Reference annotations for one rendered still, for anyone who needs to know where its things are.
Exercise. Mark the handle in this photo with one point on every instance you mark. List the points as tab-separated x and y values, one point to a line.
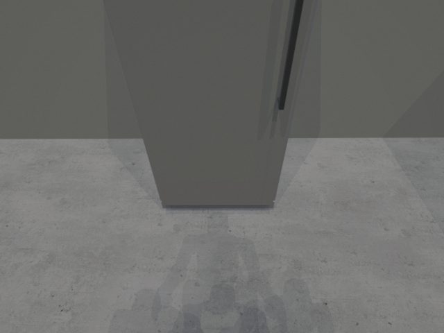
290	52

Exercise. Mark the fridge door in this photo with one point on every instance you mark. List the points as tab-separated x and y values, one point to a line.
205	76

